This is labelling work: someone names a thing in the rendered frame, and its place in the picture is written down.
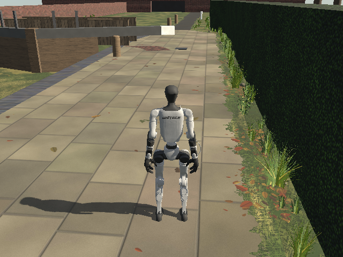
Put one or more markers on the left robot upper arm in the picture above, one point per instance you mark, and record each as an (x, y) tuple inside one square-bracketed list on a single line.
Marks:
[(153, 122)]

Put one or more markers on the robot left forearm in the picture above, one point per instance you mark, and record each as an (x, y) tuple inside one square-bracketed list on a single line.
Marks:
[(149, 147)]

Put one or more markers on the right robot thigh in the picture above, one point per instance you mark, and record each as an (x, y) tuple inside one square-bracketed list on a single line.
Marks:
[(184, 156)]

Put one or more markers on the humanoid robot head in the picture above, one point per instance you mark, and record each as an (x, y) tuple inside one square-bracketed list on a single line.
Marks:
[(171, 93)]

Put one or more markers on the right robot upper arm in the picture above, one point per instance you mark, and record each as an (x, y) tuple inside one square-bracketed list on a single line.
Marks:
[(189, 122)]

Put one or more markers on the right robot hand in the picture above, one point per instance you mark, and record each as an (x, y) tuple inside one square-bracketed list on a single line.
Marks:
[(195, 165)]

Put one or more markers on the robot right forearm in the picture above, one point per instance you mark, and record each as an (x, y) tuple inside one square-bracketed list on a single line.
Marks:
[(193, 147)]

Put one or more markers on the left robot hand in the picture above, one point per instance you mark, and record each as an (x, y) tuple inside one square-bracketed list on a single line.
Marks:
[(147, 165)]

